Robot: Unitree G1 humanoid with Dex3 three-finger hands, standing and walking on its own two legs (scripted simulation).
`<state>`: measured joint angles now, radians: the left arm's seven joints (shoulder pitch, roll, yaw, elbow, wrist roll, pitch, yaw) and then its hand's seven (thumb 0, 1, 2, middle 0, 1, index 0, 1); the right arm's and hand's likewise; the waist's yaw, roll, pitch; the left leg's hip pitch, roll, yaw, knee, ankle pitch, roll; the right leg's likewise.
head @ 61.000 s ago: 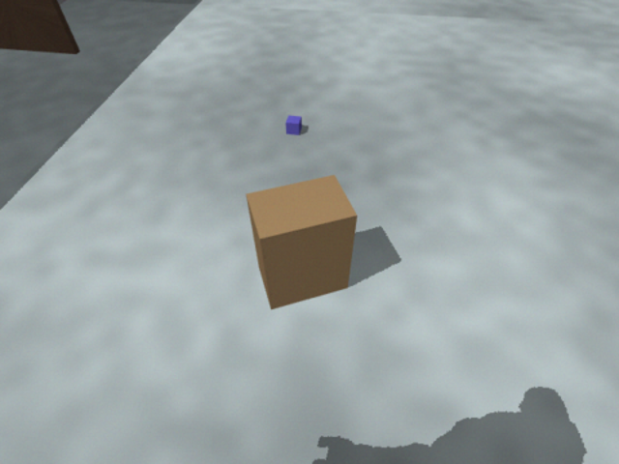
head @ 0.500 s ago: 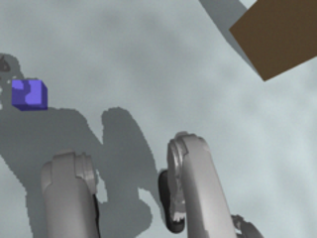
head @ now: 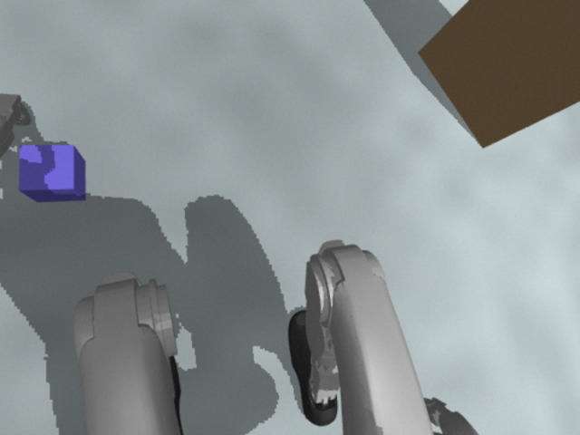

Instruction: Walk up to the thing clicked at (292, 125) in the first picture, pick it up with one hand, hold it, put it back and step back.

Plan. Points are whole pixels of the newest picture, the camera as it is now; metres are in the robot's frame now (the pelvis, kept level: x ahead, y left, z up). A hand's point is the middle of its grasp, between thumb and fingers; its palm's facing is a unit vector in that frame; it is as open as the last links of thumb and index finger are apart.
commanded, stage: approach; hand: left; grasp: from above
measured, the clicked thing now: (55, 174) +0.50 +0.31 -0.29
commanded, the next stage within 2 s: close in in 0.52 s
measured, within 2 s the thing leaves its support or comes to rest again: neither
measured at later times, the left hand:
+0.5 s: hand (19, 163) +0.48 +0.31 -0.17, palm faces -0.49 -0.02 -0.87, open 13.7 cm
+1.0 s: hand (26, 165) +0.48 +0.31 -0.18, palm faces -0.47 -0.04 -0.88, open 13.5 cm
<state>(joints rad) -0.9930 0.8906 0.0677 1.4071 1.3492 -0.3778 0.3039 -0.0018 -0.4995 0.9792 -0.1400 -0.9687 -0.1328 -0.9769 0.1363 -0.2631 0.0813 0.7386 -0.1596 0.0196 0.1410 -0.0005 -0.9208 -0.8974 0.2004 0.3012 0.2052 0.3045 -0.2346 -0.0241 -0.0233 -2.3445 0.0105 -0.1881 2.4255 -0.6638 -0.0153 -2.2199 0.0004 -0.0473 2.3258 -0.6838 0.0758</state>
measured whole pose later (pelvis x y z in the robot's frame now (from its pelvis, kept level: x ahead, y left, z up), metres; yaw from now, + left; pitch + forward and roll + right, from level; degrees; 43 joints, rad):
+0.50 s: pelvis +0.00 +0.00 +0.00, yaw -1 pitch +33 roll -10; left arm -0.99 0.89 0.13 1.44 1.30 -0.25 0.30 0.00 -0.46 0.95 -0.18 -0.93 -0.17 -0.93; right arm 0.19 -0.28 0.13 0.68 -0.14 -0.01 0.14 0.00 -0.92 -0.89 0.20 0.30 0.21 0.30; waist -0.30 -0.01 0.03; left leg -2.36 0.02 -0.20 2.43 -0.66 -0.02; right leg -2.25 0.02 -0.05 2.33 -0.67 0.08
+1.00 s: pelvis +0.00 +0.00 -0.01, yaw -1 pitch +31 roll -11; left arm -1.08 0.93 0.07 1.57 1.41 -0.38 0.39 0.00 -0.43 0.93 -0.16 -0.96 -0.17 -0.95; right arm 0.13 -0.29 0.16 0.67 -0.18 0.01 0.14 0.00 -0.91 -0.89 0.20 0.30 0.20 0.30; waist -0.32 -0.05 0.03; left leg -2.36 0.01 -0.21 2.46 -0.66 -0.02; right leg -2.22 0.01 -0.07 2.34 -0.67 0.07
